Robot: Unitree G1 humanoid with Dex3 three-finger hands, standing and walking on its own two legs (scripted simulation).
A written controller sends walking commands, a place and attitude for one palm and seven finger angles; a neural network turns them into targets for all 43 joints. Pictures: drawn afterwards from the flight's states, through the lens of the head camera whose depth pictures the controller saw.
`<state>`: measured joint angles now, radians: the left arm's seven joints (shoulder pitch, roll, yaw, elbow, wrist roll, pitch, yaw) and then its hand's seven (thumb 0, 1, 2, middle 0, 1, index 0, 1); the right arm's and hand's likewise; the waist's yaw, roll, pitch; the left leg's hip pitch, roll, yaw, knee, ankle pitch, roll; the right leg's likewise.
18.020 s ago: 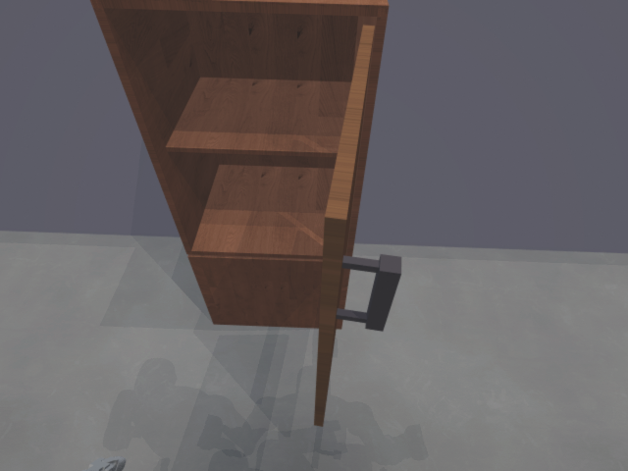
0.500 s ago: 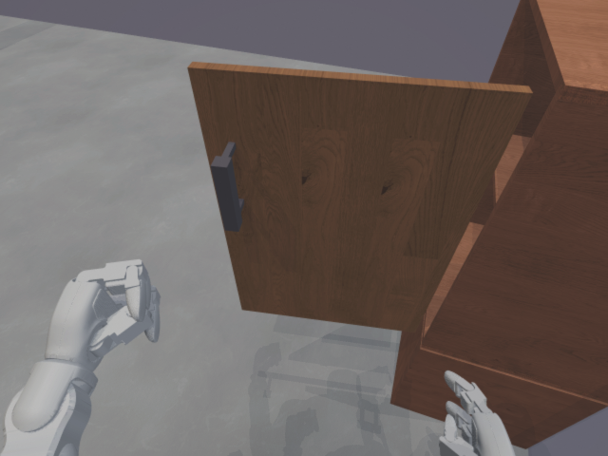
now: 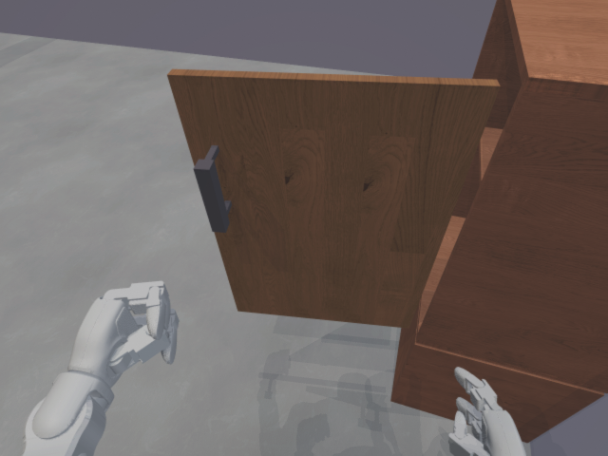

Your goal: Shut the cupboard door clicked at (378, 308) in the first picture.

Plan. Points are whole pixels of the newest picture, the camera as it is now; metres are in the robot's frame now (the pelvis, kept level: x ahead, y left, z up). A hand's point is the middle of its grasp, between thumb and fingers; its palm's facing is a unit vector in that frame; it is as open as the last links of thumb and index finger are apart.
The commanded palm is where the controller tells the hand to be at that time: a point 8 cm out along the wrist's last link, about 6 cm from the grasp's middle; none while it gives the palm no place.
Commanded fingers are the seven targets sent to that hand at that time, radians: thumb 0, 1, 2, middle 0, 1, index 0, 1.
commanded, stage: bring the fist close to the handle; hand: left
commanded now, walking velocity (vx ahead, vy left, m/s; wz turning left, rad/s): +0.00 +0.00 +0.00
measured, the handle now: (217, 189) +0.47 +0.18 +0.10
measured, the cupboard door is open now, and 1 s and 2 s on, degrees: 100 100 93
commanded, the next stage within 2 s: push the door shut along its arc in 1.34 s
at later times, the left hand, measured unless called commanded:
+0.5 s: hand (195, 266) +0.32 +0.17 +0.11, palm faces -0.01 -1.00 -0.03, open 3.1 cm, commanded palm +0.29 +0.22 +0.11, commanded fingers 0.00 0.90 0.90 -1.30 -1.50 -1.30 -1.50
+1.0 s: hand (224, 229) +0.38 +0.15 +0.11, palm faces -0.05 -1.00 -0.02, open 3.1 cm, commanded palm +0.35 +0.20 +0.11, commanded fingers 0.00 0.90 0.90 -1.30 -1.50 -1.30 -1.50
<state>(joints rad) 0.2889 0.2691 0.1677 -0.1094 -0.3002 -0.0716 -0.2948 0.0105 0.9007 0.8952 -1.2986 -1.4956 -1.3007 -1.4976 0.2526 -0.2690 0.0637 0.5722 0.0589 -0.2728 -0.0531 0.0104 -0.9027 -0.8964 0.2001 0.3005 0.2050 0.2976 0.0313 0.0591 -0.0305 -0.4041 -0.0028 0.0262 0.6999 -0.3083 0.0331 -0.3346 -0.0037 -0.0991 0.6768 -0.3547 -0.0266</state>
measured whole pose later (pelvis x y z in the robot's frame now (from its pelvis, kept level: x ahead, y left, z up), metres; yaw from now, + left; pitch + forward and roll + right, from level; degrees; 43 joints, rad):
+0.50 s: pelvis +0.01 -0.01 +0.00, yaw -1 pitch +3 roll +0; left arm -0.02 0.25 0.19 0.12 -0.26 -0.10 -0.22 0.01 0.90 0.89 -1.30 -1.50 -1.30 -1.50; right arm 0.26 -0.27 0.05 0.61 0.06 -0.24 -0.05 0.01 -0.90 -0.90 0.20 0.30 0.20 0.30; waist 0.01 0.03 -0.03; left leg -0.41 0.00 0.05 0.68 -0.32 0.02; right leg -0.36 0.00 -0.08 0.69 -0.37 -0.03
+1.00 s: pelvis +0.02 +0.00 +0.00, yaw -1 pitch +4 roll +0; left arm -0.29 0.23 0.14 0.37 -0.22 -0.09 -0.16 0.01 0.90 0.90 -1.30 -1.50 -1.30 -1.50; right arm 0.25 -0.27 0.04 0.63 0.06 -0.15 -0.03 0.01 -0.90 -0.90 0.20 0.30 0.20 0.30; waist 0.00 0.04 -0.04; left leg -0.42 -0.01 0.05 0.67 -0.32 0.03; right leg -0.37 -0.01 -0.07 0.68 -0.37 -0.02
